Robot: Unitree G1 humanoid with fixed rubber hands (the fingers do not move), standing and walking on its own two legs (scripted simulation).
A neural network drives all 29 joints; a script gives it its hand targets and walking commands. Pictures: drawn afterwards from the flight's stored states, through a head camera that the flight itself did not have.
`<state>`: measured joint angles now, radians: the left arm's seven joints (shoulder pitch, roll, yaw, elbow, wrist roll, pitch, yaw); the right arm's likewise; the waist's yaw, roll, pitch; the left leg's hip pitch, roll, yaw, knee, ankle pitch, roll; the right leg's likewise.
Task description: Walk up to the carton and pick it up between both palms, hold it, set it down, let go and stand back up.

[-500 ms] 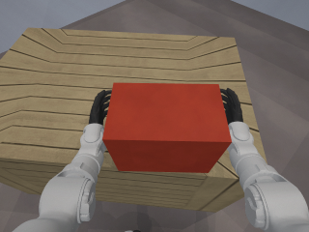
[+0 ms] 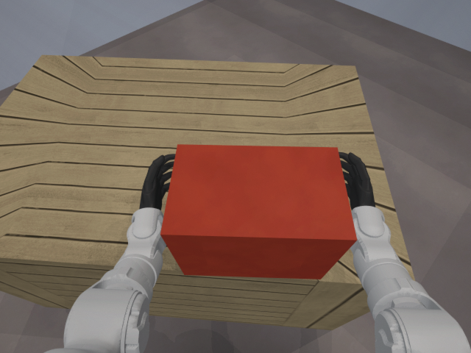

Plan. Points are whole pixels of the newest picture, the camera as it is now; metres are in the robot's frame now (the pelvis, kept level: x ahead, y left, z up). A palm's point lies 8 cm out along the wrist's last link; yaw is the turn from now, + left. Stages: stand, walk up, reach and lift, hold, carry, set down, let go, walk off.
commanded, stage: reach and lift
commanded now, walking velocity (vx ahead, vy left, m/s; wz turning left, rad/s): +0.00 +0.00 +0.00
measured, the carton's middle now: (254, 216) +0.36 -0.03 -0.02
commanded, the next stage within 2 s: none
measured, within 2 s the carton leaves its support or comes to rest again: leaves its support in 0.34 s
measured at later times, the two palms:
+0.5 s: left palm (148, 205) +0.37 +0.16 +0.03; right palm (363, 202) +0.35 -0.21 +0.04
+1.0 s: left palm (146, 199) +0.37 +0.16 +0.04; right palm (364, 198) +0.35 -0.21 +0.05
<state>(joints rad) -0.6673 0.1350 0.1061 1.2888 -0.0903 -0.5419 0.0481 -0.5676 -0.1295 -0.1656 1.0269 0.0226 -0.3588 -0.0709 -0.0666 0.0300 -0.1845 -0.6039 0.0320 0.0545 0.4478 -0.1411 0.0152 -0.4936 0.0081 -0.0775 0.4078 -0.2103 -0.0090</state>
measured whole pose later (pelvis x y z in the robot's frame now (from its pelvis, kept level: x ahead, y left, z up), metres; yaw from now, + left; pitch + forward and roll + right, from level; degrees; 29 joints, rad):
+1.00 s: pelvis -0.02 -0.01 +0.01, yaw +0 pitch +17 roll -1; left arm -0.63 0.13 0.08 1.08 -0.02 -0.47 0.07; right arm -0.55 -0.13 -0.18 1.05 -0.01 -0.50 -0.12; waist -0.03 -0.03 -0.20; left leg -0.58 0.04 0.05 0.33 -0.05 0.01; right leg -0.48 0.02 -0.08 0.30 -0.13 -0.02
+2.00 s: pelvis -0.03 -0.01 +0.01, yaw +0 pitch -2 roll +0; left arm -0.55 0.09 0.26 0.30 0.11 0.46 -0.04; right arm -0.56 -0.11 -0.13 0.52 0.11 0.27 -0.11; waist -0.04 -0.04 -0.04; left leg -0.18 0.02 0.06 0.27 -0.06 0.01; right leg -0.12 0.00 -0.07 0.31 -0.17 -0.02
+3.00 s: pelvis -0.02 -0.01 +0.01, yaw +1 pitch -3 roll +0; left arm -0.53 0.08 0.27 0.15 0.13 0.61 -0.03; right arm -0.60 -0.15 -0.08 0.48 0.21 0.36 -0.14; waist -0.06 -0.03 -0.05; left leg -0.16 0.02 0.05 0.30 -0.10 0.01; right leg -0.06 0.01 -0.08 0.29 -0.18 -0.02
